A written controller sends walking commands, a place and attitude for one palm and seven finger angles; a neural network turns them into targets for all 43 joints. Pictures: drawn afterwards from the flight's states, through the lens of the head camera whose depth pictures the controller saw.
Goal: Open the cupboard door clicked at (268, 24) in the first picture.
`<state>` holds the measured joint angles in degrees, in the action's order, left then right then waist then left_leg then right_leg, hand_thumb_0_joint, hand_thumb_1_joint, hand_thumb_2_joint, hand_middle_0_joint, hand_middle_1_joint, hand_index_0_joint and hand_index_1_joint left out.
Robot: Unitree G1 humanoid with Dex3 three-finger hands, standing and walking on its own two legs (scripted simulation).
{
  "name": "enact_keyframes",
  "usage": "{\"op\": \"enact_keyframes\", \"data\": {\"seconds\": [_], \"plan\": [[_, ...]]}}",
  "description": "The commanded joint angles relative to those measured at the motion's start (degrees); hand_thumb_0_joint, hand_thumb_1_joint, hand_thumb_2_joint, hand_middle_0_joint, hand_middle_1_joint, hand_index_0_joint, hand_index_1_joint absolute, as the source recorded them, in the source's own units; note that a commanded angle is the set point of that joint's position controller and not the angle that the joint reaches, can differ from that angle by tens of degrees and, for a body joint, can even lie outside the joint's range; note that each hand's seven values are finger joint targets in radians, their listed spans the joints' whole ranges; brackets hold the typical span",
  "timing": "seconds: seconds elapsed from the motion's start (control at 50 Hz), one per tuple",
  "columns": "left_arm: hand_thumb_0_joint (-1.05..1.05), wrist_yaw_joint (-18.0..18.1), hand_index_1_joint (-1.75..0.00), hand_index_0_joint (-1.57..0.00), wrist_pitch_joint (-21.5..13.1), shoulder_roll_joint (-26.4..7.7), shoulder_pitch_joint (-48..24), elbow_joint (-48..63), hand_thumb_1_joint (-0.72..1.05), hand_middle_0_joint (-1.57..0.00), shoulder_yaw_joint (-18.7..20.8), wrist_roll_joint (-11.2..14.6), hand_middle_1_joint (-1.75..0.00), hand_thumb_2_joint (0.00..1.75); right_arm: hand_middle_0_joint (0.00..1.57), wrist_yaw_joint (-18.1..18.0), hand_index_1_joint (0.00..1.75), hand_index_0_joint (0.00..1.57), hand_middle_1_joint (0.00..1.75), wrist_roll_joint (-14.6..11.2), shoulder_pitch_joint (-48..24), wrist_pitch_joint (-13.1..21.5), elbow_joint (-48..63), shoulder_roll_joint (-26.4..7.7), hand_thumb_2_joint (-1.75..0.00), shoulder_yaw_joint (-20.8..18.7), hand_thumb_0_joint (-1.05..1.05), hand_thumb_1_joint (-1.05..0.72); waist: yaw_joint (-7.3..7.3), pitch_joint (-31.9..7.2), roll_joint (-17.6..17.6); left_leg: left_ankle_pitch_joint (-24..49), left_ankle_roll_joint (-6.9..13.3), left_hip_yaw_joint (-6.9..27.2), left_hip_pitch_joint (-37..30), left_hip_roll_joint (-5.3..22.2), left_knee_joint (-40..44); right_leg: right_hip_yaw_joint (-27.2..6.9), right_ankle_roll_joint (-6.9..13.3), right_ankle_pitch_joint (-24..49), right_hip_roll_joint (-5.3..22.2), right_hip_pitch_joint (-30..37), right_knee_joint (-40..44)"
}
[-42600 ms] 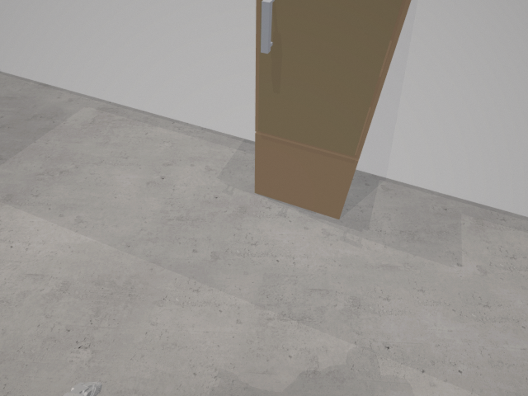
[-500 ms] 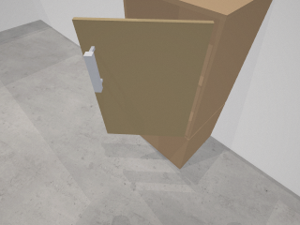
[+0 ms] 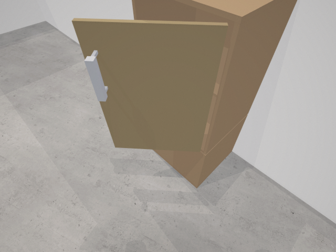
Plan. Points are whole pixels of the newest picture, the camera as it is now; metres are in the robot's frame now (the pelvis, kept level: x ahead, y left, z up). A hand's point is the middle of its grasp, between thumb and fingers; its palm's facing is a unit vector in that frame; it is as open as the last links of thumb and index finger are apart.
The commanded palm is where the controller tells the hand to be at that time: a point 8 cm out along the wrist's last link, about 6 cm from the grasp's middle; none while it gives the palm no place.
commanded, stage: raise the hand with hooked fingers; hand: left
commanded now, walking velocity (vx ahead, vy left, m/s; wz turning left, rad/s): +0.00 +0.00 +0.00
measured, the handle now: (99, 76) +0.58 +0.26 +0.09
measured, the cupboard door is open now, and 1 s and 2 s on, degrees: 42 42 42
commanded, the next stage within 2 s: none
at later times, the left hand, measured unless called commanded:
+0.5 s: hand (79, 238) +0.15 +0.21 -0.02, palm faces +0.06 -1.00 -0.04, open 9.4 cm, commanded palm +0.14 +0.26 -0.01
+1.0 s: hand (57, 202) +0.21 +0.26 +0.04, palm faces +0.02 -1.00 -0.05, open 12.4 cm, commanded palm +0.18 +0.31 +0.05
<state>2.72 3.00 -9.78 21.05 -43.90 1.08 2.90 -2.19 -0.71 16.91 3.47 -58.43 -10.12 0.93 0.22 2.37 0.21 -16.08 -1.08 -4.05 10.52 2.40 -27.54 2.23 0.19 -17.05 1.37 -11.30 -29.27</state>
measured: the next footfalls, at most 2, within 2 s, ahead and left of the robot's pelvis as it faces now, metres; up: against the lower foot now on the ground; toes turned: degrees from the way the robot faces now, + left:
none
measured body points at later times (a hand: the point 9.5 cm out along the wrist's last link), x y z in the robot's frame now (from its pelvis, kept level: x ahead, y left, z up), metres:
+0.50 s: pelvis -0.04 -0.01 -0.07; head +0.00 +0.01 +0.38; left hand +0.14 +0.26 -0.01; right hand +0.19 -0.23 -0.11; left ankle -0.02 +0.13 -0.74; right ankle -0.02 -0.11 -0.74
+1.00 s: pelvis -0.03 +0.02 -0.04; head +0.00 +0.03 +0.41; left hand +0.20 +0.31 +0.04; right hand +0.13 -0.23 -0.10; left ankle -0.02 +0.13 -0.74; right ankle -0.02 -0.11 -0.74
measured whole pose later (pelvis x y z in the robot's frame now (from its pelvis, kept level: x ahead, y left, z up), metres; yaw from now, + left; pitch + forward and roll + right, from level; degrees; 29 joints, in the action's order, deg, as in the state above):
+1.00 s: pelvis -0.03 +0.02 -0.04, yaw +2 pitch +6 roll -2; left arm -22.4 -13.7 -19.2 11.1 -6.7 17.7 18.6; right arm -5.1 -2.8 16.2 15.6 -34.4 -16.1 1.6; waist -0.3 -3.4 0.7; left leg -23.2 0.3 -0.6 32.0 2.4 -49.3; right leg 4.5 -0.8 -22.7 2.1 -29.4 -46.4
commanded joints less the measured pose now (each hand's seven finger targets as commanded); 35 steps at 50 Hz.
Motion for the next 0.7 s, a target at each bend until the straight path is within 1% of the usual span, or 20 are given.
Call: {"op": "enact_keyframes", "data": {"seconds": [0.0, 0.02, 0.04, 0.06, 0.08, 0.12, 0.16, 0.18, 0.22, 0.26, 0.28, 0.34, 0.38, 0.42, 0.46, 0.48, 0.52, 0.58, 0.6, 0.68], "plan": [[0.0, 3.12, -0.36, -0.21, -8.45, 0.7, -1.8, 45.2, 0.81, -0.21, -0.84, 6.82, -0.36, 0.86, 0.2, -3.0, 0.3, 0.2, 0.3, -2.6, -5.64, 14.25, 15.33, -8.84, -0.9, -2.89, 0.0, -0.9, -2.15, -8.3, 6.97, 20.0, 1.65, 3.13, -2.92, -0.23, 0.24, 2.89, 0.59, 12.19, 0.27, -4.65, 0.49], [0.0, 2.06, -0.37, -0.21, -11.32, -2.1, -6.59, 47.34, 0.78, -0.21, 1.41, 7.29, -0.37, 0.85, 0.2, -2.98, 0.3, 0.2, 0.3, -2.07, -6.9, 15.19, 18.6, -10.59, -0.9, -3.77, 0.0, -0.9, -3.62, -2.08, 1.19, 12.67, 2.2, 3.82, 1.87, -1.18, -1.81, 3.38, -0.05, 9.66, 0.03, -9.32, 0.74], [0.0, 0.62, -0.39, -0.21, -14.75, -4.66, -6.5, 44.85, 0.76, -0.21, 4.96, 7.45, -0.39, 0.84, 0.2, -2.97, 0.3, 0.2, 0.3, -1.01, -5.98, 15.57, 19.34, -11.76, -0.9, -4.55, 0.0, -0.9, -4.24, -2.7, -5.27, 8.01, 2.35, 3.74, 5.54, -1.76, -4.09, 3.84, -0.43, 5.51, -0.24, -13.31, -0.01], [0.0, -1.62, -0.4, -0.21, -18.43, -3.69, -3.04, 39.02, 0.74, -0.21, 6.54, 7.83, -0.4, 0.83, 0.2, -2.78, 0.3, 0.2, 0.3, -0.24, -6.15, 15.77, 20.56, -11.28, -0.9, -4.97, 0.0, -0.9, -3.48, -1.2, -10.46, 4.24, 2.16, 3.78, 10.49, -2.3, -6.87, 3.97, -0.76, 1.05, -0.53, -17.64, -1.71], [0.0, -4.82, -0.42, -0.21, -22.1, -3.5, 3.05, 33.28, 0.71, -0.21, 8.62, 8.27, -0.42, 0.82, 0.2, -1.99, 0.3, 0.2, 0.3, -0.41, -6.85, 15.91, 22.28, -10.98, -0.9, -5.45, 0.0, -0.9, -0.69, -0.12, -9.52, 2.02, 1.34, 3.34, 14.77, -2.9, -8.81, 3.13, -0.29, -2.09, -0.33, -18.85, -3.56], [0.0, -12.38, -0.45, -0.22, -31.01, -1.52, 7.64, 29.63, 0.67, -0.22, 8.55, 9.95, -0.45, 0.8, 0.2, -0.32, 0.3, 0.2, 0.3, 0.15, -8.68, 16.33, 25.78, -10.56, -0.9, -5.85, 0.0, -0.9, 2.13, -4.12, -12.36, -0.56, 0.64, 2.43, 22.72, -3.76, -14.61, 1.43, 0.25, -4.67, -0.27, -21.62, -9.94], [0.0, -20.6, -0.48, -0.22, -38.79, -5.28, 7.52, 29.3, 0.62, -0.22, 11.8, 11.57, -0.48, 0.78, 0.2, 1.04, 0.3, 0.2, 0.3, -0.07, -9.61, 16.59, 28.88, -11.16, -0.9, -6.66, 0.0, -0.9, 2.8, -9.25, -10.78, -1.16, 0.47, 2.01, 28.98, -4.35, -20.69, -2.16, 0.65, -2.74, 0.68, -21.01, -14.53], [0.0, -24.57, -0.5, -0.22, -40.2, -9.52, 7.99, 27.64, 0.6, -0.22, 15.64, 12.07, -0.5, 0.77, 0.2, 1.55, 0.3, 0.2, 0.3, -0.63, -9.09, 16.27, 30.52, -11.73, -0.9, -7.18, 0.0, -0.9, 3.62, -10.89, -6.95, -0.24, 0.55, 1.88, 30.07, -4.38, -23.04, -4.31, 1.4, -1.07, 1.38, -20.08, -16.12], [0.0, -28.27, -0.53, -0.22, -37.15, -11.06, 4.27, 34.0, 0.55, -0.22, 16.6, 14.77, -0.53, 0.75, 0.2, 1.2, 0.3, 0.2, 0.3, -1.64, -10.9, 15.19, 35.43, -11.99, -0.9, -6.83, 0.0, -0.9, 3.99, -16.15, -4.6, -1.71, 1.44, 0.16, 31.34, -5.19, -24.92, -7.45, 0.5, -3.91, 2.19, -18.27, -15.27], [0.0, -28.09, -0.55, -0.23, -33.09, -12.59, -0.79, 41.84, 0.5, -0.23, 18.51, 17.0, -0.55, 0.73, 0.2, 0.11, 0.3, 0.2, 0.3, -2.07, -10.57, 14.24, 38.21, -11.6, -0.9, -6.44, 0.0, -0.9, 3.44, -19.3, -2.38, -2.1, 1.9, 0.39, 30.5, -5.19, -25.5, -8.44, -0.15, -6.41, 2.12, -17.54, -14.24], [0.0, -27.27, -0.57, -0.23, -31.93, -13.16, -3.57, 45.39, 0.48, -0.23, 18.77, 17.73, -0.57, 0.72, 0.2, -0.23, 0.3, 0.2, 0.3, -1.97, -9.77, 13.73, 38.59, -11.46, -0.9, -6.16, 0.0, -0.9, 2.58, -18.05, -1.58, -2.92, 1.96, 1.21, 30.19, -4.62, -25.85, -8.59, -0.12, -8.94, 1.52, -19.62, -14.05], [0.0, -23.41, -0.62, -0.24, -32.43, -12.02, -10.39, 56.65, 0.41, -0.24, 16.19, 16.05, -0.62, 0.69, 0.2, -1.01, 0.3, 0.2, 0.3, -1.47, -6.51, 13.61, 37.27, -10.59, -0.9, -5.46, 0.0, -0.9, -0.38, -18.87, 4.2, 0.26, 2.54, 2.73, 25.34, -2.84, -25.86, -5.05, 0.41, -2.91, -0.4, -22.61, -16.54], [0.0, -22.5, -0.64, -0.24, -32.98, -12.34, -14.07, 59.32, 0.36, -0.24, 13.88, 14.85, -0.64, 0.67, 0.2, -1.64, 0.3, 0.2, 0.3, -0.87, -5.53, 13.84, 36.1, -11.03, -0.9, -4.71, 0.0, -0.9, -2.55, -17.23, 2.25, 1.85, 2.93, 4.14, 24.82, -1.97, -26.5, -3.26, 0.56, 1.06, -1.57, -24.54, -18.49], [0.0, -22.85, -0.68, -0.24, -32.46, -11.97, -13.9, 57.42, 0.32, -0.24, 12.72, 13.89, -0.68, 0.65, 0.2, -2.08, 0.3, 0.2, 0.3, -1.0, -5.19, 14.28, 34.62, -11.03, -0.9, -4.3, 0.0, -0.9, -3.05, -16.74, 4.83, 0.17, 2.77, 4.65, 24.7, -1.84, -25.85, -2.17, 0.65, -0.81, -1.68, -25.9, -18.31], [0.0, -23.79, -0.7, -0.25, -30.5, -13.13, -12.7, 54.88, 0.27, -0.25, 13.5, 13.96, -0.7, 0.63, 0.2, -2.48, 0.3, 0.2, 0.3, -1.42, -5.45, 14.76, 33.87, -11.38, -0.9, -3.95, 0.0, -0.9, -2.81, -16.14, 5.26, -0.84, 2.69, 5.12, 24.34, -1.83, -24.46, -1.6, 0.68, -2.36, -1.74, -25.49, -17.09], [0.0, -24.72, -0.72, -0.25, -28.77, -13.96, -12.06, 53.01, 0.25, -0.25, 14.31, 14.53, -0.72, 0.62, 0.2, -2.63, 0.3, 0.2, 0.3, -1.52, -5.74, 14.82, 33.92, -11.68, -0.9, -3.59, 0.0, -0.9, -1.94, -16.0, 5.85, -0.14, 2.67, 5.47, 23.93, -1.95, -23.7, -1.14, 1.05, -1.59, -2.1, -24.4, -17.16], [0.0, -25.33, -0.75, -0.25, -25.53, -15.13, -9.21, 51.64, 0.2, -0.25, 16.65, 14.99, -0.75, 0.6, 0.2, -2.81, 0.3, 0.2, 0.3, -1.81, -6.11, 14.85, 34.04, -11.4, -0.9, -3.65, 0.0, -0.9, -0.93, -19.27, 3.74, 0.52, 2.59, 5.27, 22.73, -2.07, -21.99, -0.8, 0.58, -0.82, -1.67, -21.59, -15.88], [0.0, -25.11, -0.8, -0.25, -21.42, -16.04, -7.72, 48.69, 0.13, -0.25, 19.63, 16.81, -0.8, 0.57, 0.2, -2.87, 0.3, 0.2, 0.3, -1.78, -7.61, 14.55, 34.39, -11.03, -0.9, -3.0, 0.0, -0.9, 0.85, -17.5, 1.85, 1.05, 2.23, 5.5, 23.08, -2.28, -19.5, -0.04, 0.57, -1.1, -1.81, -18.64, -14.45], [0.0, -24.86, -0.81, -0.26, -21.15, -16.08, -8.61, 50.02, 0.11, -0.26, 19.68, 17.04, -0.81, 0.56, 0.2, -2.84, 0.3, 0.2, 0.3, -1.77, -7.46, 14.51, 34.61, -11.02, -0.9, -2.79, 0.0, -0.9, 0.61, -17.86, 0.72, 0.82, 2.26, 5.47, 22.76, -2.3, -18.77, 0.0, 0.25, -1.39, -1.59, -18.37, -13.86], [0.0, -23.43, -0.87, -0.26, -21.94, -16.43, -8.56, 51.17, 0.01, -0.26, 20.92, 17.56, -0.87, 0.52, 0.2, -2.45, 0.3, 0.2, 0.3, -1.43, -7.17, 15.27, 34.72, -11.07, -0.9, -2.48, 0.0, -0.9, 1.5, -17.47, 1.36, 1.69, 2.04, 5.61, 20.59, -2.23, -16.54, 1.38, 0.67, -0.67, -2.05, -17.26, -13.75]]}}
